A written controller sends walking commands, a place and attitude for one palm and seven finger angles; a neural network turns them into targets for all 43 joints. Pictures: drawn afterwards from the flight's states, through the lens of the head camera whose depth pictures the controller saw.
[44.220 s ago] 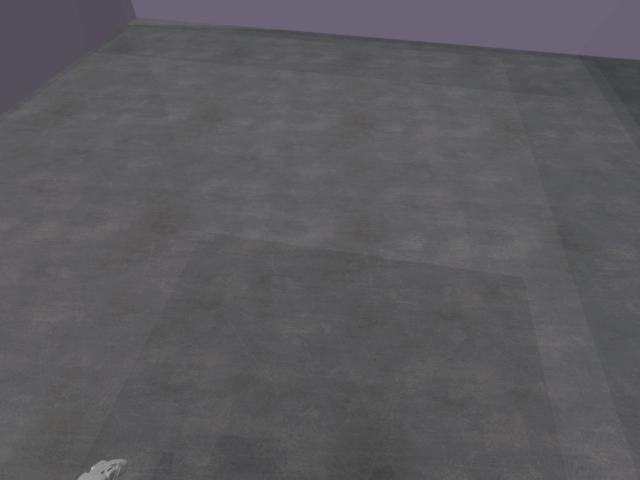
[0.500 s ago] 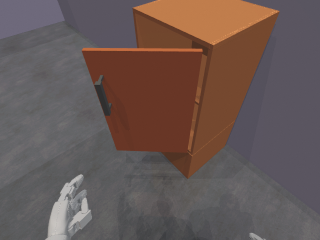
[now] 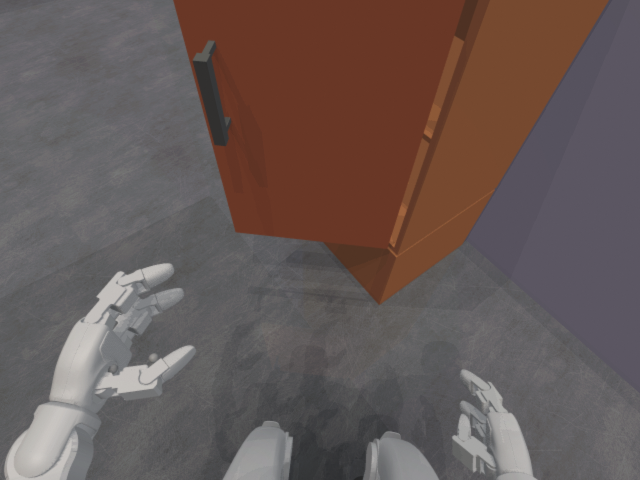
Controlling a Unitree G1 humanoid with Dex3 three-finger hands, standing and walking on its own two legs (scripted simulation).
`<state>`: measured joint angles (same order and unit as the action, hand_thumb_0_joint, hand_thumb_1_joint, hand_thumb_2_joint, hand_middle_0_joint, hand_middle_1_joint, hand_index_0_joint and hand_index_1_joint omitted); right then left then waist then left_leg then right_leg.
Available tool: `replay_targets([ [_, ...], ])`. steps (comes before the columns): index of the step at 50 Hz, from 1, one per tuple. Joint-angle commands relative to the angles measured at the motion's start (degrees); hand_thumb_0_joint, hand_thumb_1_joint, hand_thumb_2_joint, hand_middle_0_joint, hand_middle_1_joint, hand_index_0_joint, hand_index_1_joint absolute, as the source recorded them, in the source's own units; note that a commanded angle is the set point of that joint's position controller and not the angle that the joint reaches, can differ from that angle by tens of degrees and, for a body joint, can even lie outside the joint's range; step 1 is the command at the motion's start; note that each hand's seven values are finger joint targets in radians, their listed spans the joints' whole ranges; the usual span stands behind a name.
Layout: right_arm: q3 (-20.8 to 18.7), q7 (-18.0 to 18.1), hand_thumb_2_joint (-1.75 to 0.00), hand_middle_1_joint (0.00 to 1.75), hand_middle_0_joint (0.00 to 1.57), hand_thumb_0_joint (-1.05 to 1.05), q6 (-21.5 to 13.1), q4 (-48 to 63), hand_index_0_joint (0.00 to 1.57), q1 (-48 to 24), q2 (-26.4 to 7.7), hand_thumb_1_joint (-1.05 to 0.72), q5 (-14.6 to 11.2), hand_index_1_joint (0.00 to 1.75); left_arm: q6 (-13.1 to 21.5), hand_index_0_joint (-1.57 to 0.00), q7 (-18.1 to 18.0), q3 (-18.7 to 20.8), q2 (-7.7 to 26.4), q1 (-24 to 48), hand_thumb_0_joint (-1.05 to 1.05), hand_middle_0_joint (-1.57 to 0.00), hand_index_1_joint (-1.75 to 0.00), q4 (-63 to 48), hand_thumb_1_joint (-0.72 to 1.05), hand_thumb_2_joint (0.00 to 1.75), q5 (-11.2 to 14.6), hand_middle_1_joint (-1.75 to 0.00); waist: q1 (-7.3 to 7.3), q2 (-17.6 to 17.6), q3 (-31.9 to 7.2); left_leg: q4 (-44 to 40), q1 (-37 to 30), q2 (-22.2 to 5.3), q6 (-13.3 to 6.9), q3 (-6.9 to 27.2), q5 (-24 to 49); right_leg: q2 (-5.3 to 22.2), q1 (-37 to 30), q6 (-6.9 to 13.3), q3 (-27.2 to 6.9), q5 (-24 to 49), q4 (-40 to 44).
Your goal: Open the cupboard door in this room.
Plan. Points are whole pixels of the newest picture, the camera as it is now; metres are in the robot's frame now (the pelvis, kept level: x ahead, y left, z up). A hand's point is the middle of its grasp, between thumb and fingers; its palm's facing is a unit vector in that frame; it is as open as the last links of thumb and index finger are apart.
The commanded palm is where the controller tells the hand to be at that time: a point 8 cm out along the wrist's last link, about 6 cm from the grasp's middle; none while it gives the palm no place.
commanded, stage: raise the hand with hooked fingers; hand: left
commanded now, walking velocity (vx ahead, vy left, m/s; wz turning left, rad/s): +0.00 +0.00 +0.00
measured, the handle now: (216, 96) +0.64 +0.23 +0.08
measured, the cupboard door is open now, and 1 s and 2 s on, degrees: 47 47 47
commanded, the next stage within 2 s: move the hooked fingers beside the handle in 1.42 s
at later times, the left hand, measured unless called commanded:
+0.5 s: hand (108, 319) +0.26 +0.26 +0.07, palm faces -0.01 -1.00 -0.05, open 13.1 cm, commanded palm +0.25 +0.31 +0.07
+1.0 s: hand (84, 265) +0.31 +0.29 +0.09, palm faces -0.02 -1.00 -0.05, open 14.0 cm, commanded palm +0.29 +0.34 +0.09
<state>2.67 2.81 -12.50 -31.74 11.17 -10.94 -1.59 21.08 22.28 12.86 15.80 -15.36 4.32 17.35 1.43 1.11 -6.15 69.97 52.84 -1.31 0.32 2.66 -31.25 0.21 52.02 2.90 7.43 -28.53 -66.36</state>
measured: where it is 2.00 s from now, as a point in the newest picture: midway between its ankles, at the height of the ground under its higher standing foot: outside the picture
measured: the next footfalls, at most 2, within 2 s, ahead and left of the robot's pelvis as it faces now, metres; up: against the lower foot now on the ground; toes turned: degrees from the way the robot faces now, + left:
none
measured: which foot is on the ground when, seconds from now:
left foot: down 0.00-1.00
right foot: down 0.00-1.00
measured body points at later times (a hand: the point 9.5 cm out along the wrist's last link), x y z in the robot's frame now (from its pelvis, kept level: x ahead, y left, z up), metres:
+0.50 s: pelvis +0.01 +0.03 +0.02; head +0.08 +0.05 +0.47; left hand +0.26 +0.31 +0.07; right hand +0.19 -0.22 -0.04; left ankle +0.03 +0.12 -0.64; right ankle +0.04 -0.10 -0.64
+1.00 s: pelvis +0.02 +0.02 +0.03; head +0.09 +0.04 +0.48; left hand +0.31 +0.35 +0.10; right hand +0.17 -0.23 -0.05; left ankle +0.03 +0.12 -0.64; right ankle +0.04 -0.10 -0.64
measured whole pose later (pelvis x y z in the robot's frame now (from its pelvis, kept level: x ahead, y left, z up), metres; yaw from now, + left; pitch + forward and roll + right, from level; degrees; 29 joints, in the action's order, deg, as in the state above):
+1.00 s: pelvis +0.02 +0.02 +0.03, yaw -1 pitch +13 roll -2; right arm 2.5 3.7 -11.1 -31.1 16.2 -16.1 -2.0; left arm 17.2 30.5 25.3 24.8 1.1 23.0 21.2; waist -0.6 0.8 -5.5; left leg 59.8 44.8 -0.7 -1.6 0.2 -28.4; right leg 0.3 44.4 0.8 4.8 -24.8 -55.8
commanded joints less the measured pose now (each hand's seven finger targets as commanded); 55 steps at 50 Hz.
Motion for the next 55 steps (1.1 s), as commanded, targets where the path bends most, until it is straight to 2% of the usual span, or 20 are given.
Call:
replay_targets([
  [1,-5.3,1.1,-0.90,0.30,0.20,0.00,-3.6,9.8,0.20,-1.9,-10.0,-0.90,-0.4,0.30,-0.1,-0.26,-0.4,7.9,8.8,-0.1,0.00,-0.26,-0.82,-9.8,0.08,0.55,2.6,-0.82,0.03,0.1,-17.1,-13.5,-6.6,1.8,-1.8,-0.4,13.9,-0.6,-15.6,-1.9,-6.7,6.1,13.8],
  [3,-5.3,1.1,-0.90,0.30,0.20,0.00,-3.8,9.5,0.20,-1.5,-9.8,-0.90,-0.3,0.30,0.8,-0.26,-1.7,8.3,8.7,0.8,0.00,-0.26,-0.86,-9.7,0.04,0.53,2.7,-0.86,-0.50,-1.4,-14.8,-14.1,-5.9,1.7,-1.8,-0.4,12.9,-0.5,-14.8,-2.0,-6.7,4.4,14.6],
  [4,-5.1,1.1,-0.90,0.30,0.20,0.00,-3.8,9.4,0.20,-1.6,-10.0,-0.90,0.0,0.30,1.4,-0.26,-1.8,9.1,9.7,1.2,0.00,-0.26,-0.87,-8.9,0.01,0.52,2.8,-0.87,-0.03,-0.8,-13.9,-14.3,-5.8,1.6,-1.7,-0.1,13.1,-0.8,-14.3,-1.5,-6.3,4.3,14.1],
  [7,-5.2,0.9,-0.90,0.30,0.20,0.00,-4.2,9.2,0.20,-0.3,-10.6,-0.90,0.0,0.30,3.6,-0.27,-2.2,7.6,8.5,2.3,0.00,-0.27,-0.92,-8.0,-0.06,0.49,2.2,-0.92,-1.11,0.1,-12.6,-15.5,-6.8,1.7,-1.7,-0.3,10.5,-0.7,-11.5,-1.7,-5.4,1.7,14.3],
  [9,-5.3,1.1,-0.90,0.30,0.20,0.00,-4.5,9.0,0.20,0.3,-11.3,-0.90,0.0,0.30,4.5,-0.27,-1.6,7.9,9.5,4.3,0.00,-0.27,-0.94,-7.6,-0.10,0.47,2.5,-0.94,-1.39,-0.4,-12.4,-15.5,-7.1,1.6,-1.7,0.0,10.7,-0.9,-11.3,-1.4,-5.2,2.2,13.9],
  [10,-5.3,1.1,-0.90,0.30,0.20,0.00,-4.5,9.0,0.20,0.8,-11.6,-0.90,-0.1,0.30,4.8,-0.27,-1.2,8.2,10.0,4.9,0.00,-0.27,-0.96,-7.8,-0.13,0.46,2.4,-0.96,-1.34,1.3,-13.4,-15.9,-7.9,1.8,-1.6,-0.3,10.4,-0.7,-11.2,-1.5,-5.2,2.2,14.0],
  [13,-5.4,1.3,-0.90,0.30,0.20,0.00,-4.5,9.0,0.20,1.7,-12.1,-0.90,-0.3,0.30,4.7,-0.28,-0.3,8.7,10.4,5.1,0.00,-0.28,-1.00,-6.2,-0.20,0.43,2.8,-1.00,-1.55,1.4,-12.6,-16.7,-8.9,1.7,-1.6,-0.3,10.5,-0.8,-11.2,-1.5,-4.8,2.8,14.5],
  [16,-5.3,1.4,-0.90,0.30,0.20,0.00,-4.5,9.0,0.20,2.4,-12.5,-0.90,-0.3,0.30,4.7,-0.28,0.2,9.2,12.0,7.5,0.00,-0.28,-1.05,-8.7,-0.27,0.40,2.7,-1.05,-1.30,4.9,-15.0,-17.7,-12.6,1.5,-1.2,0.2,14.2,-1.1,-11.9,-1.1,-3.9,7.0,13.4],
  [21,-5.1,1.2,-0.90,0.30,0.20,0.00,-3.6,9.2,0.20,2.8,-12.9,-0.90,-0.4,0.30,3.2,-0.29,0.2,10.0,12.4,9.0,0.00,-0.29,-1.12,-5.9,-0.38,0.35,2.9,-1.12,-1.84,3.6,-12.7,-18.6,-13.4,1.4,-0.8,0.7,15.0,-1.6,-11.7,-1.2,-3.1,8.3,14.0],
  [26,-4.6,1.3,-0.90,0.30,0.20,0.00,-2.9,9.7,0.20,3.1,-13.1,-0.90,-0.4,0.30,1.7,-0.30,1.6,11.1,14.6,13.2,0.00,-0.30,-1.20,-4.2,-0.50,0.30,2.8,-1.20,-1.64,5.8,-13.2,-19.5,-15.3,1.3,-0.3,0.9,17.2,-1.7,-12.9,-0.9,-3.0,10.2,14.3],
  [31,-4.3,1.4,-0.90,0.30,0.20,0.00,-2.6,9.3,0.20,3.4,-13.3,-0.90,-0.4,0.30,0.6,-0.30,3.8,12.5,16.0,16.6,0.00,-0.30,-1.20,-0.8,-0.50,0.30,3.7,-1.20,-2.07,4.1,-13.7,-19.1,-15.6,1.3,-0.5,0.7,18.5,-2.0,-13.7,-1.0,-3.2,12.1,15.0],
  [35,-4.1,1.5,-0.90,0.30,0.20,0.00,-2.5,8.9,0.20,3.6,-13.5,-0.90,-0.3,0.30,0.1,-0.30,5.2,14.2,18.4,19.7,0.00,-0.30,-1.20,0.8,-0.50,0.30,3.9,-1.20,-1.87,5.5,-14.5,-19.3,-16.8,1.2,-0.3,0.6,20.8,-2.0,-14.6,-0.8,-3.3,13.8,15.1],
  [37,-4.2,1.6,-0.90,0.30,0.20,0.00,-2.4,8.7,0.20,3.8,-13.5,-0.90,-0.3,0.30,0.1,-0.30,5.8,15.3,19.2,20.2,0.00,-0.30,-1.20,2.1,-0.50,0.30,4.3,-1.20,-1.76,3.4,-16.0,-19.2,-16.6,1.2,-0.6,0.5,21.0,-1.9,-15.8,-1.0,-3.6,14.4,15.5],
  [41,-4.0,1.7,-0.90,0.30,0.20,0.00,-2.0,8.5,0.20,4.0,-13.8,-0.90,-0.5,0.30,-0.4,-0.30,7.2,16.0,20.7,23.6,0.00,-0.30,-1.20,5.2,-0.50,0.30,4.6,-1.20,-2.00,4.1,-14.6,-19.7,-16.3,1.2,-0.6,0.4,20.6,-2.0,-15.7,-0.9,-3.7,14.1,15.9],
  [44,-4.1,1.8,-0.90,0.30,0.20,0.00,-2.0,8.4,0.20,4.4,-14.1,-0.90,-0.3,0.30,-0.3,-0.30,7.7,17.8,23.4,25.5,0.00,-0.30,-1.20,5.1,-0.50,0.30,4.8,-1.20,-1.45,5.9,-16.7,-19.7,-17.8,1.1,-0.5,0.4,22.9,-2.1,-16.8,-0.6,-3.9,15.4,15.7],
  [46,-4.1,1.8,-0.90,0.30,0.20,0.00,-1.6,8.2,0.20,4.8,-14.0,-0.90,-0.4,0.30,-0.5,-0.30,8.3,18.5,23.6,25.6,0.00,-0.30,-1.20,7.4,-0.50,0.30,5.2,-1.20,-1.72,4.5,-16.3,-19.9,-17.5,1.2,-0.7,0.0,22.6,-2.0,-17.3,-0.9,-4.0,15.8,16.5],
  [49,-4.2,1.5,-0.90,0.30,0.20,0.00,-1.6,8.7,0.20,5.0,-14.0,-0.90,-0.6,0.30,-0.7,-0.30,9.2,16.6,20.8,23.7,0.00,-0.30,-1.20,9.6,-0.50,0.30,5.9,-1.20,-1.70,2.7,-14.9,-20.0,-16.5,1.2,-0.9,-0.2,22.5,-2.2,-17.5,-0.8,-4.1,16.2,16.7],
  [50,-4.2,1.4,-0.90,0.30,0.20,0.00,-1.5,8.6,0.20,5.1,-14.1,-0.90,-0.6,0.30,-0.8,-0.30,9.4,17.0,21.4,23.7,0.00,-0.30,-1.20,9.9,-0.50,0.30,5.6,-1.20,-1.48,3.9,-15.5,-20.1,-16.5,1.3,-1.0,-0.6,22.2,-2.0,-17.8,-0.9,-4.4,16.2,16.9],
  [53,-4.5,1.2,-0.90,0.30,0.20,0.00,-1.1,8.9,0.20,5.3,-14.2,-0.90,-0.5,0.30,-0.7,-0.30,9.0,17.5,21.9,23.6,0.00,-0.30,-1.20,10.6,-0.50,0.30,5.4,-1.20,-1.76,2.4,-14.4,-20.1,-15.0,1.4,-1.2,-1.0,20.1,-1.8,-17.8,-1.2,-4.9,14.9,17.6],
  [55,-4.4,1.1,-0.90,0.30,0.20,0.00,-0.9,9.1,0.20,5.2,-14.2,-0.90,-0.4,0.30,-0.1,-0.30,8.8,18.0,22.9,25.3,0.00,-0.30,-1.20,9.2,-0.50,0.30,5.4,-1.20,-1.64,3.2,-15.0,-19.9,-14.9,1.4,-1.3,-1.1,20.1,-1.9,-18.3,-1.0,-5.2,14.9,17.3],
])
